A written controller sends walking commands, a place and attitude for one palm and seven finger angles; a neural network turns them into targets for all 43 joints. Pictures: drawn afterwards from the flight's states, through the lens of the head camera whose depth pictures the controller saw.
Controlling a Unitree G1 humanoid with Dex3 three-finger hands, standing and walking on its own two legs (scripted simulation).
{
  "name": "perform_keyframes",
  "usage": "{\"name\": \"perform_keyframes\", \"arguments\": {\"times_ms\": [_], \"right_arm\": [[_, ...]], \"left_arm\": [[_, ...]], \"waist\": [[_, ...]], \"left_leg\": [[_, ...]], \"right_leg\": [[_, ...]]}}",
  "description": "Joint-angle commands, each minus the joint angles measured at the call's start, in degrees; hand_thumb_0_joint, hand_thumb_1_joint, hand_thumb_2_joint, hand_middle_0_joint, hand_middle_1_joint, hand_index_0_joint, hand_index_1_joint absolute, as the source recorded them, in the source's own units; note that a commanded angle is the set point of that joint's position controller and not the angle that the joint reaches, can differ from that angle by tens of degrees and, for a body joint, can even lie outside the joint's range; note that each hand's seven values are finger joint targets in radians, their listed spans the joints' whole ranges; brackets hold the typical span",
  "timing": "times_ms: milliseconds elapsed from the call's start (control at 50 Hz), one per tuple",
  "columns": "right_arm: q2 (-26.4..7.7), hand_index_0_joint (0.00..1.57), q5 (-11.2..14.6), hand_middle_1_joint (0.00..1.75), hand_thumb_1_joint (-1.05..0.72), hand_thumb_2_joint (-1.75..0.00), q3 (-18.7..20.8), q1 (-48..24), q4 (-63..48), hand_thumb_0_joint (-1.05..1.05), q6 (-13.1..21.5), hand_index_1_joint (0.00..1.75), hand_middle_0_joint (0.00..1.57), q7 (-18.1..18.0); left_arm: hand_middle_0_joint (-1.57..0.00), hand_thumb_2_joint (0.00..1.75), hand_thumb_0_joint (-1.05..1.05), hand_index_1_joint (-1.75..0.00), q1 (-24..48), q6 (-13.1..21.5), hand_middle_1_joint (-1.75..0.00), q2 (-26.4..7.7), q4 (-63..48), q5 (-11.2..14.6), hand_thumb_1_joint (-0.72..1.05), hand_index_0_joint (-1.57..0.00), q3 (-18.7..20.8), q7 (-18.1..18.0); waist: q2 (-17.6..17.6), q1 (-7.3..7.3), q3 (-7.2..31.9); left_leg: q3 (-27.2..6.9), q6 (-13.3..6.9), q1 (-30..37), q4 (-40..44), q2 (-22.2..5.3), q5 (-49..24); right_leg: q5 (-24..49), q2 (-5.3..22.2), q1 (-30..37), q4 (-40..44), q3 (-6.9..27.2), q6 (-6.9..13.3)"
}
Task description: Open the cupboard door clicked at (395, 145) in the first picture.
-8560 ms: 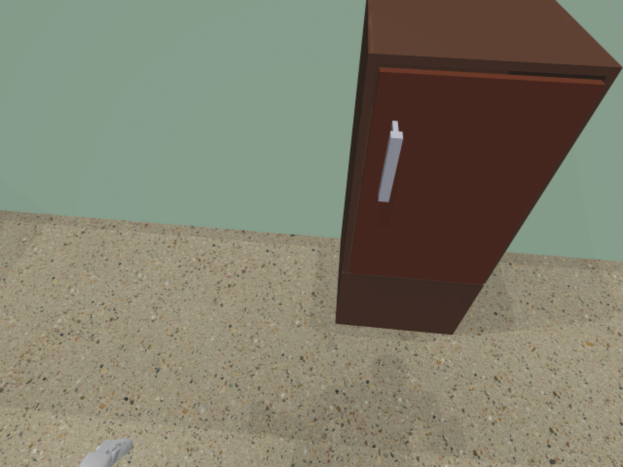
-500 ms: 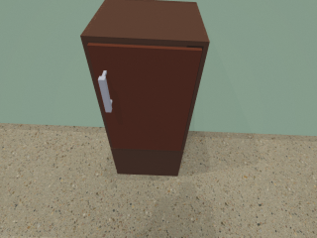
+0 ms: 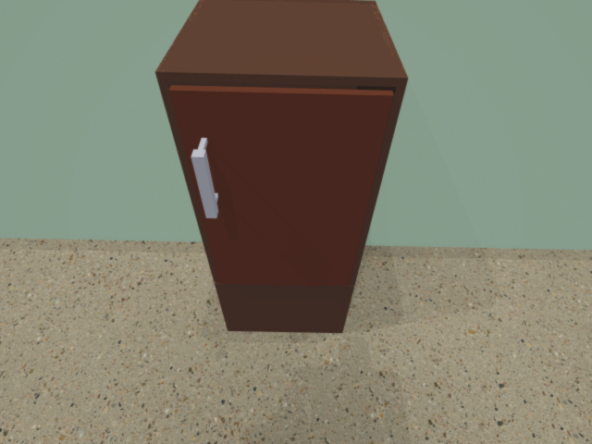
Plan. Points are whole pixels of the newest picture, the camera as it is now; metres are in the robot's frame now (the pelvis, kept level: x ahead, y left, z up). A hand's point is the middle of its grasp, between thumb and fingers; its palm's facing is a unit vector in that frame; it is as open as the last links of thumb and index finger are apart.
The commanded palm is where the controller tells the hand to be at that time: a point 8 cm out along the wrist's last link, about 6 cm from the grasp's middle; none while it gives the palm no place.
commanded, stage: look again from close up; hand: left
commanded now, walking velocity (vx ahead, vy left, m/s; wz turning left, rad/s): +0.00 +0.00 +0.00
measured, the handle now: (207, 179) +0.57 +0.21 +0.01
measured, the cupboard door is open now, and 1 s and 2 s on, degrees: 0 0 0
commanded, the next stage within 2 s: raise the hand with hooked fingers in 0.08 s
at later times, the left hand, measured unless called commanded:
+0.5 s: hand (182, 384) +0.19 +0.16 +0.01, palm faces +0.05 -1.00 +0.02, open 8.0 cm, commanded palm +0.12 +0.24 -0.05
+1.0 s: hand (150, 372) +0.22 +0.22 -0.03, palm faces +0.03 -1.00 +0.00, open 11.0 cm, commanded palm +0.18 +0.28 -0.02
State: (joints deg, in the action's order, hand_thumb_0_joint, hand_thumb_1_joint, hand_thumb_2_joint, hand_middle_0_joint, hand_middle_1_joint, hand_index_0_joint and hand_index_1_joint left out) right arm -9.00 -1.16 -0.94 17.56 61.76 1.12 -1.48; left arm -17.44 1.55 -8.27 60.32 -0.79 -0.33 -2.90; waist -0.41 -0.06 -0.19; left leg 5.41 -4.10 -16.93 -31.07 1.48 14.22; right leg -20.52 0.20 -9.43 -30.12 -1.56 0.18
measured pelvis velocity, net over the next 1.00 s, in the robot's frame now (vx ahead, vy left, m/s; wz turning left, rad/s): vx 0.00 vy -0.02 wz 0.04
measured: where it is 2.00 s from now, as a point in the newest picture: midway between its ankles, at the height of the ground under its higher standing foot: outside the picture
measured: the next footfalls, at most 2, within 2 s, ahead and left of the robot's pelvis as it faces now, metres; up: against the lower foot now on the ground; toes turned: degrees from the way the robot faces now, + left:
none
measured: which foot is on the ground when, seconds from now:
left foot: down 0.00-1.00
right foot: down 0.00-1.00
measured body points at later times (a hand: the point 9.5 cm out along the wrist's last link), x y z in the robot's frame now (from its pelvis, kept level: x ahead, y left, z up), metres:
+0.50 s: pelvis -0.03 -0.01 -0.04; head -0.02 -0.01 +0.41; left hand +0.18 +0.21 +0.01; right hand +0.16 -0.25 -0.11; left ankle +0.03 +0.07 -0.73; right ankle +0.00 -0.09 -0.73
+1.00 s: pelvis +0.00 -0.02 -0.07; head +0.06 -0.01 +0.38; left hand +0.21 +0.27 -0.03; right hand +0.16 -0.24 -0.16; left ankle +0.03 +0.07 -0.73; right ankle +0.00 -0.09 -0.73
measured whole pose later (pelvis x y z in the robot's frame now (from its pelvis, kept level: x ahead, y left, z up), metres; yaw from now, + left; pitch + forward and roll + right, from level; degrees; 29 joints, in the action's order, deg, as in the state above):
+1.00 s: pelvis +0.00 -0.02 -0.07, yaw +2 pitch +14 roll -2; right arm -11.9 2.1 -2.0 14.8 32.4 10.4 -3.2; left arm -16.8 15.6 -17.5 7.0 21.3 16.5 23.1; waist -2.1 -0.3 7.4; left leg 1.4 -2.7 -49.7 -61.7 -0.7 26.3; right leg -29.0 -3.9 -44.6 -59.1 -5.9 4.0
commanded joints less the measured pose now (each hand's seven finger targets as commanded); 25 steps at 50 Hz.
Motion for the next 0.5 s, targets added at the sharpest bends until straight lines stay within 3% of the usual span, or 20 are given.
{"name": "perform_keyframes", "arguments": {"times_ms": [0,20,140,160,180,200,220,240,260,300,320,340,360,380,400,420,440,460,480], "right_arm": [[-5.3,0.20,0.2,0.30,-0.90,-0.90,1.0,2.4,-1.9,0.00,1.2,0.30,0.20,-0.2],[-5.6,0.20,0.2,0.30,-0.90,-0.90,1.1,1.8,-1.9,0.00,1.4,0.30,0.20,-0.2],[-6.7,0.20,0.3,0.30,-0.90,-0.90,1.3,0.3,-1.9,0.00,1.3,0.30,0.20,-0.4],[-8.6,0.20,0.9,0.30,-0.90,-0.90,1.4,-3.2,-5.5,0.00,0.9,0.30,0.20,-0.1],[-17.3,0.20,3.7,0.30,-0.90,-0.90,4.9,-0.2,-26.5,0.00,9.2,0.30,0.20,-1.3],[-11.0,0.20,3.1,0.30,-0.90,-0.90,1.0,-4.5,-22.2,0.00,15.4,0.30,0.20,-3.0],[-10.4,0.20,3.2,0.30,-0.90,-0.90,2.1,-4.9,-18.2,0.00,17.2,0.30,0.20,-3.5],[-8.1,0.20,4.1,0.30,-0.90,-0.90,1.7,-3.6,-17.6,0.00,16.9,0.30,0.20,-2.5],[-10.9,0.20,3.9,0.30,-0.90,-0.90,2.8,-3.6,-22.6,0.00,17.0,0.30,0.20,-1.9],[-12.2,0.20,2.7,0.30,-0.90,-0.90,3.5,-5.3,-25.4,0.00,17.6,0.30,0.20,-1.9],[-12.8,0.20,2.6,0.30,-0.90,-0.90,3.8,-5.1,-27.3,0.00,17.2,0.30,0.20,-1.4],[-13.0,0.20,2.3,0.30,-0.90,-0.90,4.1,-5.4,-28.4,0.00,16.5,0.30,0.20,-1.2],[-13.0,0.20,1.8,0.30,-0.90,-0.90,4.5,-6.8,-29.7,0.00,16.1,0.30,0.20,-1.1],[-12.9,0.20,1.5,0.30,-0.90,-0.90,4.8,-8.7,-31.1,0.00,15.8,0.30,0.20,-0.8],[-12.9,0.20,1.7,0.30,-0.90,-0.90,5.1,-10.0,-32.5,0.00,15.6,0.30,0.20,-0.4],[-13.3,0.20,2.2,0.30,-0.90,-0.90,5.7,-10.3,-34.1,0.00,15.2,0.30,0.20,0.3],[-14.0,0.20,2.0,0.30,-0.90,-0.90,5.8,-12.2,-36.3,0.00,14.9,0.30,0.20,0.8],[-13.7,0.20,2.3,0.30,-0.90,-0.90,6.0,-12.7,-38.5,0.00,14.5,0.30,0.20,0.8],[-13.5,0.20,2.6,0.30,-0.90,-0.90,5.6,-13.1,-40.1,0.00,13.9,0.30,0.20,0.9]], "left_arm": [[-0.20,0.90,0.00,-0.30,-5.6,-0.1,-0.30,-4.8,-1.1,-0.1,0.90,-0.20,1.0,-0.2],[-0.20,0.90,0.00,-0.30,-5.6,0.0,-0.30,-5.1,-1.0,-0.2,0.90,-0.20,0.9,-0.1],[-0.20,0.90,0.00,-0.30,-5.1,-0.4,-0.30,-5.9,-0.7,-0.2,0.90,-0.20,0.9,0.1],[-0.20,0.90,0.00,-0.30,-6.8,0.3,-0.30,-5.9,0.1,-0.9,0.90,-0.20,0.4,-1.8],[-0.20,0.89,0.00,-0.32,34.3,10.9,-0.32,-21.2,-94.6,10.3,0.88,-0.20,9.6,-2.6],[-0.20,0.88,0.00,-0.33,7.3,8.1,-0.33,-16.9,-81.5,6.0,0.85,-0.20,8.5,-4.5],[-0.21,0.87,0.00,-0.34,5.2,5.2,-0.34,-12.0,-76.3,6.7,0.83,-0.21,4.5,-6.9],[-0.21,0.86,0.00,-0.36,-13.7,-1.1,-0.36,4.6,-58.6,7.8,0.81,-0.21,-5.0,-6.3],[-0.21,0.85,0.00,-0.37,-2.9,0.2,-0.37,2.3,-70.9,10.4,0.78,-0.21,-4.3,-5.5],[-0.21,0.83,0.00,-0.40,-2.7,5.2,-0.40,-0.2,-66.0,9.1,0.74,-0.21,-1.8,-3.2],[-0.21,0.82,0.00,-0.42,-7.6,7.3,-0.42,-0.1,-57.6,9.4,0.71,-0.21,0.0,-1.2],[-0.22,0.81,0.00,-0.43,-11.3,10.6,-0.43,-0.1,-52.3,10.2,0.69,-0.22,2.3,1.2],[-0.22,0.80,0.00,-0.45,-14.7,14.7,-0.45,-0.9,-50.4,11.4,0.67,-0.22,5.1,4.3],[-0.22,0.79,0.00,-0.47,-16.9,18.7,-0.47,-2.5,-50.2,13.3,0.64,-0.22,7.2,7.8],[-0.22,0.78,0.00,-0.48,-15.8,23.0,-0.48,-3.9,-49.9,14.7,0.62,-0.22,8.3,11.5],[-0.22,0.77,0.00,-0.50,-16.9,26.4,-0.50,-5.9,-48.1,15.5,0.60,-0.22,10.3,15.5],[-0.22,0.76,0.00,-0.51,-13.5,29.6,-0.51,-7.3,-49.1,16.1,0.57,-0.22,10.5,19.3],[-0.22,0.75,0.00,-0.53,-13.5,30.4,-0.53,-10.1,-48.6,16.0,0.55,-0.22,14.0,20.5],[-0.23,0.74,0.00,-0.54,-12.4,30.1,-0.54,-11.1,-49.8,15.6,0.53,-0.23,14.6,21.0]], "waist": [[0.4,0.26,-2.0],[-1.1,0.42,-1.6],[-1.5,0.37,-1.4],[-0.3,1.02,-5.1],[-10.4,-6.89,27.3],[-20.5,-0.08,26.4],[-16.0,-1.65,21.7],[-10.9,-2.43,9.5],[-8.9,-2.47,4.6],[1.0,-3.76,-1.4],[6.9,-3.04,-2.7],[14.3,-2.01,0.4],[17.7,-0.28,3.0],[18.3,1.27,3.8],[23.3,1.59,3.3],[20.0,2.63,2.2],[16.1,2.02,2.3],[10.2,3.14,4.0],[4.5,3.82,5.7]], "left_leg": [[-9.4,-0.1,3.8,7.8,-8.6,-12.3],[-9.5,-0.2,4.4,7.9,-8.6,-14.2],[-9.7,-0.3,5.9,9.4,-9.2,-13.1],[-9.0,1.2,4.5,-0.1,-9.9,-24.0],[-10.1,4.1,24.5,4.0,-4.3,-26.3],[-13.2,6.6,30.9,8.7,-8.4,-30.9],[-13.8,9.2,23.9,11.7,-8.0,-21.8],[-14.2,7.5,17.0,13.0,-7.3,-15.2],[-14.5,7.0,10.5,12.2,-6.9,-9.5],[-12.8,4.9,0.7,4.8,-4.7,4.4],[-11.5,4.4,-4.4,0.7,-3.1,6.8],[-9.9,4.0,-8.2,-4.3,-2.4,5.4],[-8.9,3.9,-12.6,-8.4,-1.8,4.4],[-8.1,4.5,-17.9,-10.5,-1.2,8.0],[-6.9,4.6,-22.9,-13.6,-0.7,9.8],[-6.2,4.9,-25.3,-15.9,-0.4,9.7],[-5.7,5.0,-28.1,-18.9,0.2,10.8],[-4.9,4.6,-29.6,-20.5,0.7,11.8],[-4.4,4.2,-30.3,-21.2,1.0,12.4]], "right_leg": [[9.7,4.3,-3.5,4.7,3.6,2.2],[10.4,4.4,-3.2,4.7,3.8,2.1],[9.2,4.4,-3.3,5.6,3.5,1.7],[15.9,5.5,-6.9,8.5,5.8,1.1],[21.3,0.8,-7.3,1.3,-1.4,1.7],[7.8,-0.3,-11.5,-8.9,-1.5,2.3],[-0.1,-0.8,-15.9,-12.1,-1.7,1.5],[-1.7,-0.5,-20.5,-13.5,-1.7,1.2],[-1.9,0.5,-19.5,-11.6,-1.9,0.9],[-2.7,-0.5,-22.2,-4.7,-3.4,1.4],[-2.3,-0.5,-22.5,-2.0,-4.0,1.5],[-3.9,-0.6,-24.3,-3.2,-3.9,1.4],[-4.3,-0.9,-26.2,-6.6,-3.7,1.4],[-9.1,-0.4,-28.0,-8.6,-2.8,1.5],[-13.5,-0.4,-29.3,-9.5,-0.7,1.4],[-14.9,0.1,-29.5,-10.3,2.2,2.1],[-16.0,0.8,-30.5,-12.0,4.2,2.3],[-17.1,0.9,-30.7,-13.8,5.2,2.6],[-17.2,0.8,-30.9,-15.1,5.8,2.7]]}}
